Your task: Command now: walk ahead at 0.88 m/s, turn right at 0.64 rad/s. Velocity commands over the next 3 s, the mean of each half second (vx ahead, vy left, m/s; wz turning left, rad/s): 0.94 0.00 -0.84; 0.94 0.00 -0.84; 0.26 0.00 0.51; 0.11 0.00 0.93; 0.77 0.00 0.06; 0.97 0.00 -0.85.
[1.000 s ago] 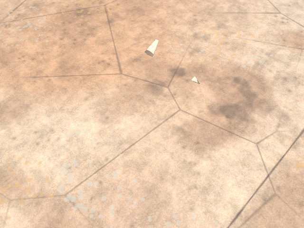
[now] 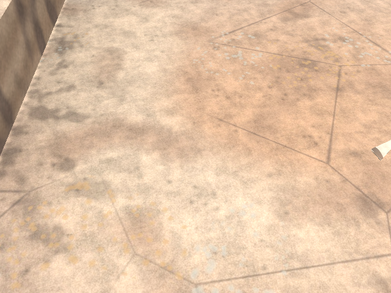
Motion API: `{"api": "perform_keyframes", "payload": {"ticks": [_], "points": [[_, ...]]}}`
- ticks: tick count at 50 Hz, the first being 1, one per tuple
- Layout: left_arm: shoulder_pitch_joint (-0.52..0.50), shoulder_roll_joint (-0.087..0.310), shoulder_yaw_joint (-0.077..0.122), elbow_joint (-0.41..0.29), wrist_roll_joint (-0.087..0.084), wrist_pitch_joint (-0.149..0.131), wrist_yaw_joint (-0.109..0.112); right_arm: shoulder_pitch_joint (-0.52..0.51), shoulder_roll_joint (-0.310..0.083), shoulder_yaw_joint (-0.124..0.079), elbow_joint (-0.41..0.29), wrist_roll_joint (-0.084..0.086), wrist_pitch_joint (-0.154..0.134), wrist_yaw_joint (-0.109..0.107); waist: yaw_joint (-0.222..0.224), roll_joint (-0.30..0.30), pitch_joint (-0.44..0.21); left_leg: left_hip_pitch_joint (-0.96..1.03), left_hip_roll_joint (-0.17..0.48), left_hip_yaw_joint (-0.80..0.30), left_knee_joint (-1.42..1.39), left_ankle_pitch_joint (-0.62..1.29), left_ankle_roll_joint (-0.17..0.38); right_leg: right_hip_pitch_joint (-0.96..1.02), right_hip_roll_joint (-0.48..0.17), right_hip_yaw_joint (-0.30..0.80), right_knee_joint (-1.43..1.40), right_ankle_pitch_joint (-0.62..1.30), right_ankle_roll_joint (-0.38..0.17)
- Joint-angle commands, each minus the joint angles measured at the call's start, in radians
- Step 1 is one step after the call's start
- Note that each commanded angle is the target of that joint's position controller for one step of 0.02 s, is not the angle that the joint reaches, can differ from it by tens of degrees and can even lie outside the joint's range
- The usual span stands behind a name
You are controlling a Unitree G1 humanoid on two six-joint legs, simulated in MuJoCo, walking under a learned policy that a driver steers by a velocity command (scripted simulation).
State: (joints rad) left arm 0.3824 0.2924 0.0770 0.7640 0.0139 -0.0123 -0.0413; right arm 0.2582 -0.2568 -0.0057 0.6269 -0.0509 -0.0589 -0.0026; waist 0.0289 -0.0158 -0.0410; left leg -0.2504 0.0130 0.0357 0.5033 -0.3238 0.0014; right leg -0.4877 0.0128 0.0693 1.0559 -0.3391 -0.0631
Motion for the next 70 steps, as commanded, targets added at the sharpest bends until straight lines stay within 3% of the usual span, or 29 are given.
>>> {"api": "perform_keyframes", "payload": {"ticks": [1, 11, 13, 15, 17, 18, 19, 20, 22, 25, 29, 35, 37, 38, 39, 40, 41, 43, 47, 50, 51, 53, 57, 58, 59, 60, 62, 65, 70], "points": [[-0.151, 0.088, 0.015, -0.114, 0.018, -0.008, -0.035, 0.076, -0.14, -0.048, -0.017, 0.011, -0.02, -0.015, -0.067, 0.161, 0.067, 0.26, 0.27, -0.276, -0.348, -0.192, 0.073, -0.406, -0.088, -0.005, 0.156, 0.097, 0.023], [-0.474, 0.034, -0.04, -0.216, 0.017, 0.014, -0.078, 0.19, -0.129, -0.051, 0.148, 0.009, -0.054, -0.014, -0.073, 0.075, 0.232, 0.263, 0.21, 0.197, -0.419, 0.491, 0.04, -0.34, -0.081, -0.206, -0.139, 0.258, -0.058], [-0.457, 0.03, -0.049, -0.218, 0.008, 0.016, -0.068, 0.205, -0.18, -0.059, 0.166, 0.009, -0.049, -0.023, -0.042, 0.094, 0.168, 0.309, 0.213, 0.248, -0.295, 1.123, 0.025, -0.148, 0.012, -0.303, -0.23, 0.211, -0.113], [-0.234, 0.087, -0.027, -0.167, 0.001, 0.012, -0.048, 0.176, -0.26, -0.08, 0.163, 0.001, -0.02, -0.034, 0.094, 0.156, 0.017, 0.353, 0.261, 0.241, 0.026, 1.49, 0.03, 0.095, 0.084, -0.296, -0.24, 0.093, -0.158], [0.144, 0.207, 0.037, -0.04, 0.007, 0.003, -0.008, 0.116, -0.269, -0.087, 0.132, -0.001, -0.006, -0.023, 0.248, 0.091, -0.161, 0.05, 0.219, 0.207, 0.619, 1.084, 0.033, 0.642, 0.105, -0.142, -0.375, 0.023, -0.211], [0.034, 0.305, 0.065, -0.048, 0.0, 0.021, 0.014, 0.111, -0.1, -0.047, 0.075, 0.003, -0.018, 0.005, 0.105, -0.218, -0.11, -0.397, 0.0, 0.178, 1.033, -0.077, -0.021, 0.827, -0.125, 0.287, -0.485, -0.12, -0.277], [0.028, 0.371, 0.078, -0.1, 0.011, 0.029, 0.011, 0.069, -0.151, -0.044, -0.029, 0.019, -0.047, 0.006, 0.105, -0.172, -0.294, -0.598, -0.059, -0.061, 1.188, -0.109, -0.024, 0.964, -0.259, 0.746, -0.692, -0.189, -0.414], [0.047, 0.325, 0.074, -0.084, 0.006, 0.029, 0.023, -0.038, -0.182, -0.044, -0.044, 0.013, -0.067, 0.007, 0.127, -0.025, -0.201, -0.658, 0.009, -0.134, 1.13, -0.025, -0.012, 0.893, -0.261, 0.729, -0.778, -0.18, -0.374], [-0.004, 0.238, 0.05, -0.054, 0.006, 0.002, 0.041, -0.029, -0.155, -0.027, -0.03, 0.002, -0.069, 0.002, 0.012, 0.099, 0.025, -0.552, 0.09, -0.122, 0.925, -0.001, -0.015, 0.541, -0.194, 0.554, -0.809, -0.005, -0.308], [-0.068, 0.175, 0.018, -0.065, -0.008, -0.036, 0.041, 0.032, -0.134, -0.018, -0.01, -0.036, -0.002, 0.006, -0.084, 0.097, 0.095, -0.42, 0.127, -0.108, 0.774, -0.073, -0.057, 0.257, -0.081, 0.371, -0.838, 0.104, -0.296], [-0.04, 0.182, 0.022, -0.054, -0.01, -0.062, 0.032, -0.231, -0.094, 0.007, -0.113, -0.011, 0.007, 0.024, -0.026, 0.043, 0.191, -0.335, 0.101, -0.032, 0.389, 0.21, -0.085, 0.076, 0.015, 0.285, -0.902, 0.274, -0.249], [0.013, 0.237, 0.042, -0.014, -0.026, -0.064, 0.039, -0.259, -0.134, -0.002, -0.117, 0.017, -0.006, 0.018, 0.011, -0.023, 0.057, -0.079, -0.023, -0.039, 0.043, 0.377, -0.022, 0.343, -0.017, 0.317, -0.742, 0.822, -0.136], [-0.043, 0.297, 0.053, -0.021, -0.01, -0.065, 0.037, -0.002, -0.228, -0.045, -0.054, 0.03, -0.011, -0.009, -0.138, -0.036, -0.104, 0.219, -0.044, -0.053, 0.056, 0.21, -0.008, 0.355, -0.014, 0.326, -0.416, 0.981, -0.091], [-0.1, 0.264, 0.044, -0.032, 0.001, -0.077, 0.033, 0.224, -0.276, -0.071, 0.0, 0.025, -0.013, -0.032, -0.258, -0.02, -0.194, 0.466, 0.022, -0.085, 0.077, 0.102, 0.006, 0.229, 0.025, 0.288, -0.154, 0.875, -0.076], [-0.084, 0.089, 0.001, -0.062, -0.005, -0.085, 0.034, 0.365, -0.333, -0.092, 0.027, -0.018, -0.019, -0.05, -0.256, 0.215, -0.293, 0.695, 0.286, -0.382, 0.015, -0.287, 0.044, -0.013, 0.121, 0.187, 0.214, 0.121, -0.07], [0.024, 0.057, -0.025, -0.122, -0.047, -0.077, 0.033, 0.23, -0.37, -0.101, 0.008, -0.031, -0.016, -0.033, -0.112, 0.469, -0.376, 0.702, 0.472, -0.937, -0.223, -0.444, 0.116, -0.203, 0.143, 0.097, 0.378, -0.151, -0.057], [-0.047, 0.139, -0.019, -0.082, -0.012, -0.058, 0.041, 0.089, -0.254, -0.089, -0.02, -0.017, -0.011, -0.025, -0.113, 0.251, -0.215, 0.544, 0.404, -0.842, -0.248, -0.571, 0.123, -0.253, 0.045, 0.077, 0.382, -0.017, -0.067], [-0.15, 0.151, -0.014, -0.083, 0.019, -0.035, 0.014, 0.055, -0.152, -0.065, 0.014, -0.01, -0.008, -0.014, -0.102, 0.052, -0.042, 0.318, 0.326, -0.541, -0.238, -0.257, 0.114, -0.227, -0.027, 0.036, 0.307, 0.07, -0.053], [-0.225, 0.042, -0.047, -0.141, 0.034, -0.011, -0.008, 0.155, -0.086, -0.036, 0.143, 0.017, -0.06, 0.013, -0.046, 0.065, 0.103, 0.15, 0.273, -0.261, -0.249, 0.543, 0.136, -0.232, -0.034, 0.066, 0.194, 0.0, -0.017], [-0.275, 0.041, -0.069, -0.184, 0.036, -0.028, -0.014, 0.056, -0.147, -0.042, 0.163, 0.035, -0.074, 0.027, 0.022, 0.125, 0.109, 0.051, 0.183, -0.065, -0.292, 0.81, 0.119, -0.098, 0.003, 0.007, -0.189, 0.139, 0.011], [-0.295, 0.035, -0.071, -0.178, -0.039, -0.058, -0.01, -0.044, -0.205, -0.066, 0.119, 0.105, -0.074, 0.005, 0.033, 0.127, 0.106, 0.028, 0.133, -0.049, -0.287, 0.755, 0.131, -0.021, -0.013, -0.041, -0.325, 0.205, 0.026], [-0.384, 0.054, -0.073, -0.194, -0.023, -0.089, -0.024, 0.064, -0.267, -0.086, 0.147, 0.108, -0.079, -0.012, -0.006, 0.081, 0.061, 0.019, 0.169, -0.105, -0.305, 0.729, 0.142, 0.158, 0.025, -0.051, -0.46, 0.394, 0.043], [-0.155, 0.174, -0.016, -0.115, 0.03, -0.081, 0.017, 0.08, -0.26, -0.089, 0.142, 0.093, -0.059, -0.016, 0.128, 0.097, -0.074, 0.017, 0.086, -0.099, 0.073, 0.739, 0.027, 0.52, -0.008, -0.005, -0.569, 0.67, -0.021], [-0.059, 0.244, -0.002, -0.107, 0.051, -0.068, 0.042, 0.09, -0.174, -0.062, 0.103, 0.062, -0.052, -0.015, 0.143, -0.058, -0.2, -0.177, -0.009, -0.062, 0.413, 0.226, -0.031, 0.76, -0.243, 0.177, -0.47, 1.135, -0.084], [-0.075, 0.236, -0.017, -0.144, 0.076, -0.052, 0.044, 0.333, -0.08, -0.033, 0.133, 0.079, -0.035, -0.012, 0.043, -0.271, -0.469, -0.307, -0.081, -0.176, 0.788, -0.411, -0.059, 0.937, -0.519, 0.458, -0.434, 1.396, -0.262], [-0.141, 0.195, -0.015, -0.167, 0.035, -0.031, 0.038, 0.348, -0.181, -0.06, 0.145, 0.089, -0.017, -0.012, 0.034, -0.179, -0.489, -0.305, -0.03, -0.222, 0.862, -0.382, -0.069, 0.832, -0.463, 0.414, -0.486, 1.213, -0.273], [-0.249, 0.108, -0.028, -0.149, -0.016, -0.026, 0.037, 0.197, -0.194, -0.078, 0.114, 0.091, 0.018, -0.036, -0.005, -0.044, -0.214, -0.427, 0.046, -0.118, 0.808, -0.248, -0.096, 0.585, -0.358, 0.24, -0.586, 0.885, -0.216], [-0.35, 0.076, -0.025, -0.133, 0.009, -0.033, 0.039, 0.226, -0.141, -0.087, 0.094, 0.082, 0.08, -0.054, -0.092, -0.117, -0.087, -0.298, 0.093, -0.087, 0.812, -0.151, -0.129, 0.258, -0.321, 0.091, -0.735, 0.673, -0.199], [-0.378, 0.104, 0.0, -0.094, 0.006, -0.04, 0.077, 0.079, -0.101, -0.084, 0.0, 0.068, 0.091, -0.036, -0.075, -0.071, -0.065, -0.292, 0.129, -0.067, 0.544, 0.074, -0.097, 0.25, -0.325, -0.079, -0.789, 0.556, -0.19]]}}
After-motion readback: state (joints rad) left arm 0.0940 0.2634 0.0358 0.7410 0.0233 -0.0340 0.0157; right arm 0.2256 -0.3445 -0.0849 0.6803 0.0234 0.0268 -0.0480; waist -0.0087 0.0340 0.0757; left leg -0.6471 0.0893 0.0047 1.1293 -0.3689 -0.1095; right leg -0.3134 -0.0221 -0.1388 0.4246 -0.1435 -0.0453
